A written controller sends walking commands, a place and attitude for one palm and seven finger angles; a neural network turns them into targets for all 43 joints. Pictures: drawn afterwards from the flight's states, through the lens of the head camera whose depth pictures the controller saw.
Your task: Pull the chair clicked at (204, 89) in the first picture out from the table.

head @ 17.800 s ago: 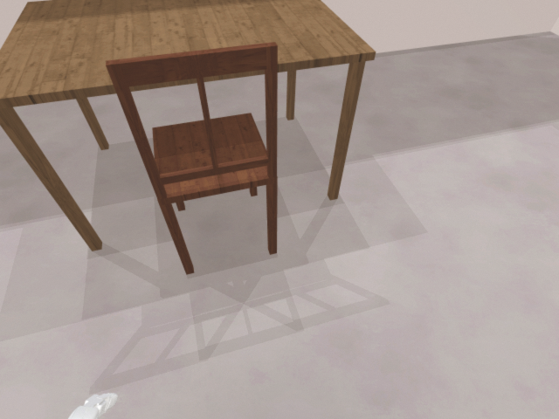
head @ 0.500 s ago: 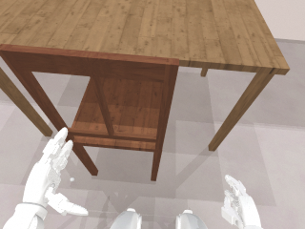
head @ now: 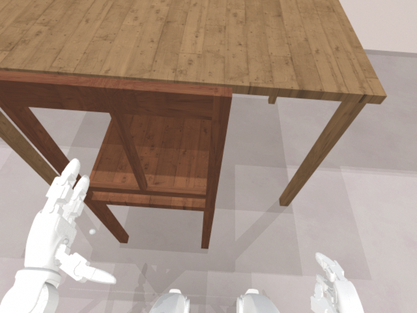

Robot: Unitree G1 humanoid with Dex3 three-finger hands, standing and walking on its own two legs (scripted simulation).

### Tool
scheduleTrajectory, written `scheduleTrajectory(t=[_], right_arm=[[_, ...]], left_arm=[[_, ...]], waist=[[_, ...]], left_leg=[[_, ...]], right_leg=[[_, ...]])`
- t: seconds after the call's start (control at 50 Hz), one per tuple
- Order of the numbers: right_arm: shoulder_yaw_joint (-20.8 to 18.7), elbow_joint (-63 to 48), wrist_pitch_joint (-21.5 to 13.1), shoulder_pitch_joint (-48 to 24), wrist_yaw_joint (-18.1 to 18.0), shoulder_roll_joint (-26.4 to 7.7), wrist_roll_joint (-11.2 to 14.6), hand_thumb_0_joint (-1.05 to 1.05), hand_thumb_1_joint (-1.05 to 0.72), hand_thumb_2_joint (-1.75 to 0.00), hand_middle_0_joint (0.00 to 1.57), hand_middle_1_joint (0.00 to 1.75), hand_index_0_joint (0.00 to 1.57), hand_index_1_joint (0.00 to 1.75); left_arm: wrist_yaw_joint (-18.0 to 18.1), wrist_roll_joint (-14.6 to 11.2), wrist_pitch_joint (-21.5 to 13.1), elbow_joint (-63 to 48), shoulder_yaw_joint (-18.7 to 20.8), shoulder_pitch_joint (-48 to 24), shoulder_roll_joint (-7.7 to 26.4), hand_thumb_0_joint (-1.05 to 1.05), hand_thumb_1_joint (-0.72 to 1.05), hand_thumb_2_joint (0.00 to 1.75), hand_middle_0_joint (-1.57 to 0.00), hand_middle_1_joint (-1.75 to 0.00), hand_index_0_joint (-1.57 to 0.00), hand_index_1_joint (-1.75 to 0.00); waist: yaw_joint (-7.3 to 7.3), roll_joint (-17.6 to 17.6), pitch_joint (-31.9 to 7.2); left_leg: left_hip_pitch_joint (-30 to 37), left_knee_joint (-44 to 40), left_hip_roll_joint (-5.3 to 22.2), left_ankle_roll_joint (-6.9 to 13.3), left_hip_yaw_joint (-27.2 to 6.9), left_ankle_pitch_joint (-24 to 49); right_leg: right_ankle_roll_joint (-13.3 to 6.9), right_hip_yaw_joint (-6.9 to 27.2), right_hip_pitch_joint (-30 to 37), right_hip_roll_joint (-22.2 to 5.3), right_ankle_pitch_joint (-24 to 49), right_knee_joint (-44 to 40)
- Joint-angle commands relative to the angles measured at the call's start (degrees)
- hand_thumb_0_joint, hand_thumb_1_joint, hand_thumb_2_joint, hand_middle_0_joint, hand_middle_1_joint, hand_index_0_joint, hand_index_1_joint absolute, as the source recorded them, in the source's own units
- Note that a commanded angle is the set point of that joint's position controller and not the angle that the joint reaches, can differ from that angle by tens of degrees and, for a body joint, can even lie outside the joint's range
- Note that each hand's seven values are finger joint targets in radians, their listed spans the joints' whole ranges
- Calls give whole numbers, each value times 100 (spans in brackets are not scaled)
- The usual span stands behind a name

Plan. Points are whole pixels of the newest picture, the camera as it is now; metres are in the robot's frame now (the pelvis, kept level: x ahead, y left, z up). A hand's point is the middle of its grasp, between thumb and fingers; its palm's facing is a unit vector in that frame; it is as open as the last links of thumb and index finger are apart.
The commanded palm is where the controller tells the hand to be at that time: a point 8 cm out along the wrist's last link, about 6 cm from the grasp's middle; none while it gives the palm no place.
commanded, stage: raise the hand toward the chair's back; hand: left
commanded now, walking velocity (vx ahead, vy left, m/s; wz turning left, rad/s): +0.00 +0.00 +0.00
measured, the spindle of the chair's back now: (132, 156) +0.43 +0.19 +0.00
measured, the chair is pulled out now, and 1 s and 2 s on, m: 0.00 0.00 0.00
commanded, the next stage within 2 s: aim the fingers beside a spindle in 0.24 s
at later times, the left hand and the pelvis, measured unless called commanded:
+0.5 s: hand (108, 236) +0.24 +0.18 +0.03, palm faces -0.03 -1.00 -0.04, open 16.9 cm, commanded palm +0.22 +0.24 +0.04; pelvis +0.00 -0.01 +0.00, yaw +0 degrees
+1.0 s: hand (113, 232) +0.25 +0.18 +0.03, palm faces -0.01 -1.00 -0.05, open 16.9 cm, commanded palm +0.23 +0.23 +0.02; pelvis -0.01 -0.01 -0.02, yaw +0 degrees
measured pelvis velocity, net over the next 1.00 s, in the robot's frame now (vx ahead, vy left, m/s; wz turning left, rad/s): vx -0.01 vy -0.01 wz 0.00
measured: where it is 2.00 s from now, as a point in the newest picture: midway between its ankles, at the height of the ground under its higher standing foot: outside the picture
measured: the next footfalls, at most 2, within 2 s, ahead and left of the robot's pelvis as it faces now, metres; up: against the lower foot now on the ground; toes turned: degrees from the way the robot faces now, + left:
none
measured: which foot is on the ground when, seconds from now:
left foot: down 0.00-1.00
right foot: down 0.00-1.00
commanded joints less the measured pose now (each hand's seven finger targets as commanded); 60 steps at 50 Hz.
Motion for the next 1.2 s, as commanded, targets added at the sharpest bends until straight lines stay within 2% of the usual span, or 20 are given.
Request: scheduleTrajectory(t=[0.0, 0.1, 0.22, 0.28, 0.34, 0.44, 0.52, 0.54, 0.66, 0.68, 0.76, 0.8, 0.88, 0.9, 0.98, 1.0, 1.08, 1.1, 1.16, 1.18], right_arm=[[-310, -821, -234, -193, -20, -811, 46, 0, -90, -90, 20, 30, 20, 30], [-314, -915, -229, -200, -77, -793, 65, 0, -90, -90, 20, 30, 20, 30], [-285, -778, -234, -251, -77, -708, 31, 0, -90, -90, 20, 30, 20, 30], [-293, -771, -202, -247, -70, -760, 45, 0, -90, -90, 20, 30, 20, 30], [-301, -867, -196, -241, -74, -783, 80, 0, -90, -90, 20, 30, 20, 30], [-310, -865, -211, -241, -102, -743, 49, 0, -90, -90, 20, 30, 20, 30], [-307, -851, -215, -281, -59, -689, 19, 0, -90, -90, 20, 30, 20, 30], [-300, -837, -207, -277, -44, -704, 13, 0, -90, -90, 20, 30, 20, 30], [-306, -861, -114, -287, -38, -787, 21, 0, -90, -90, 20, 30, 20, 30], [-320, -860, -99, -285, -57, -801, 30, 0, -90, -90, 20, 30, 20, 30], [-298, -901, -123, -282, -61, -747, 19, 0, -90, -90, 20, 30, 20, 30], [-300, -864, -122, -271, -57, -730, 4, 0, -90, -90, 20, 30, 20, 30], [-300, -789, -87, -304, -32, -748, 0, 0, -90, -90, 20, 30, 20, 30], [-302, -810, -77, -315, -18, -740, 9, 0, -90, -90, 20, 30, 20, 30], [-319, -838, -41, -295, -32, -809, 34, 0, -90, -90, 20, 30, 20, 30], [-307, -851, -48, -298, -27, -808, 31, 0, -90, -90, 20, 30, 20, 30], [-312, -837, -90, -291, -50, -793, -10, 0, -90, -90, 20, 30, 20, 30], [-319, -839, -86, -270, -45, -781, -18, 0, -90, -90, 20, 30, 20, 30], [-302, -781, -85, -276, -11, -764, -44, 0, -90, -90, 20, 30, 20, 30], [-312, -773, -62, -272, -10, -778, -54, 0, -90, -90, 20, 30, 20, 30]], left_arm=[[-125, -11, -224, -615, 291, -188, 690, 0, -50, 30, -6, -8, -6, -8], [-200, -88, -170, -1172, 466, -372, 960, 0, -50, 30, -6, -8, -6, -8], [-15, -124, -434, -984, 514, -394, 822, 0, -50, 30, -6, -8, -6, -8], [-105, -51, -323, -609, 388, -298, 759, 0, -50, 30, -6, -8, -6, -8], [-267, -48, -193, -737, 181, -308, 659, 0, -50, 30, -6, -8, -6, -8], [-180, -88, -289, -1006, 419, -456, 847, 0, -50, 30, -6, -8, -6, -8], [30, -19, -491, -1051, 286, -313, 679, 0, -50, 30, -6, -8, -6, -8], [58, 16, -508, -1008, 159, -421, 583, 0, -50, 30, -6, -8, -6, -8], [51, 129, -376, -635, 117, -648, 636, 0, -50, 30, -6, -8, -6, -8], [59, 142, -372, -618, 243, -655, 789, 0, -50, 30, -6, -8, -6, -8], [78, 67, -478, -1058, 187, -799, 723, 0, -50, 30, -6, -8, -6, -8], [132, 57, -532, -1056, 234, -728, 740, 0, -50, 30, -6, -8, -6, -8], [151, 96, -518, -626, 193, -670, 661, 0, -50, 30, -6, -8, -6, -8], [116, 106, -474, -492, 49, -621, 493, 0, -50, 30, -6, -8, -6, -8], [2, 108, -379, -334, 36, -748, 548, 0, -50, 30, -6, -8, -6, -8], [-13, 119, -406, -527, -44, -929, 527, 0, -50, 30, -6, -8, -6, -8], [83, 122, -562, -952, 15, -1290, 689, 0, -50, 30, -6, -8, -6, -8], [132, 145, -607, -982, 113, -1179, 752, 0, -50, 30, -6, -8, -6, -8], [266, 195, -664, -914, -22, -1294, 605, 0, -50, 30, -6, -8, -6, -8], [289, 197, -619, -766, 62, -1159, 651, 0, -50, 30, -6, -8, -6, -8]], waist=[[-27, 212, -1167], [20, 244, -1608], [-3, 214, -1281], [-54, 149, -1172], [-59, 174, -1338], [-4, 55, -1541], [49, 287, -1435], [-19, 251, -1391], [-58, 53, -1286], [-41, -33, -1355], [28, 320, -1751], [44, 214, -1829], [-21, 8, -1544], [-50, 19, -1420], [-69, -70, -1378], [-74, 130, -1529], [-74, 273, -1760], [-9, 317, -1851], [-52, 419, -1803], [-34, 257, -1801]], left_leg=[[530, -1036, 22, -146, -147, 1742], [723, -1029, 17, -88, -129, 2001], [516, -951, 6, -107, -122, 1820], [440, -916, 12, -79, -113, 1715], [523, -937, -4, -64, -84, 1714], [527, -865, 7, -69, -109, 1917], [550, -849, 14, -111, -110, 1975], [504, -812, 11, -102, -104, 1876], [106, -743, -9, -72, -98, 1334], [88, -711, 4, -56, -99, 1350], [349, -714, -1, -76, -98, 1661], [352, -695, 8, -83, -120, 1832], [38, -627, 6, -72, -129, 1540], [-11, -614, 0, -73, -110, 1430], [-140, -576, 2, -57, -131, 1259], [-24, -576, 1, -61, -144, 1336], [138, -513, 28, -69, -194, 1560], [185, -527, 28, -86, -185, 1607], [205, -504, 31, -119, -231, 1606], [125, -467, 30, -103, -222, 1665]], right_leg=[[-106, 124, 1025, 138, 930, -678], [-91, 204, 1383, 122, 1254, -721], [-87, 209, 1217, 125, 1109, -678], [-88, 219, 1093, 127, 1033, -698], [-68, 258, 1213, 90, 1091, -748], [-70, 252, 1311, 94, 1300, -631], [-101, 198, 1066, 100, 1251, -497], [-89, 199, 973, 96, 1165, -495], [-81, 279, 842, 79, 677, -512], [-88, 303, 868, 96, 674, -492], [-105, 282, 967, 82, 964, -399], [-109, 263, 1026, 96, 1123, -338], [-95, 267, 838, 106, 870, -328], [-82, 269, 742, 103, 788, -338], [-93, 280, 631, 104, 600, -327], [-105, 272, 606, 93, 670, -282], [-124, 257, 526, 105, 798, -166], [-130, 259, 557, 99, 809, -148], [-136, 198, 350, 102, 751, -59], [-133, 202, 390, 121, 823, -44]])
